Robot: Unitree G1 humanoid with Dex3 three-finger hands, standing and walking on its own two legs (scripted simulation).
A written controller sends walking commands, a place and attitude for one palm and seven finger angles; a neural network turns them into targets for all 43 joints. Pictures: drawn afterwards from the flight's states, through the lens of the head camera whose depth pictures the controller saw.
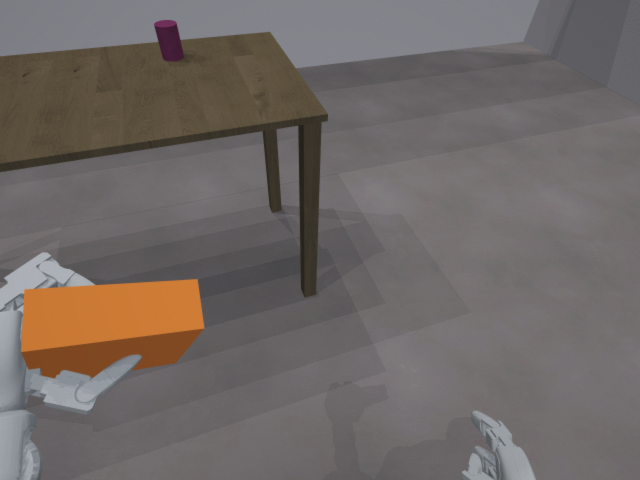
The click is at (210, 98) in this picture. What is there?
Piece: table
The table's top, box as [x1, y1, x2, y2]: [0, 32, 327, 171]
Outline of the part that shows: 327,113 270,32 180,40 184,57 178,61 165,61 161,56 158,42 0,56 0,171 327,120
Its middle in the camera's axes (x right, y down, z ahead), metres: -0.70 -0.35 +0.97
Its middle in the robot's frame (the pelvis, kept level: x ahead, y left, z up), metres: +0.93 +0.76 -0.01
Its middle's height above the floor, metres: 0.76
